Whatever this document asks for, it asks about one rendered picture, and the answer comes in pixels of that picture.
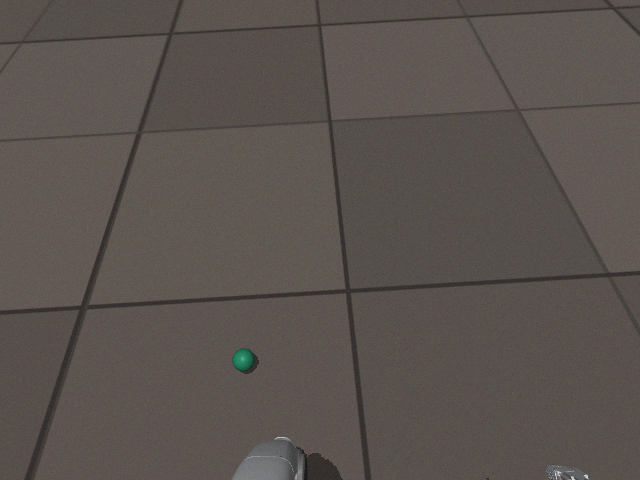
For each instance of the ball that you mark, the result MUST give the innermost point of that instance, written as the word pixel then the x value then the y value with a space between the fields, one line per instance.
pixel 243 359

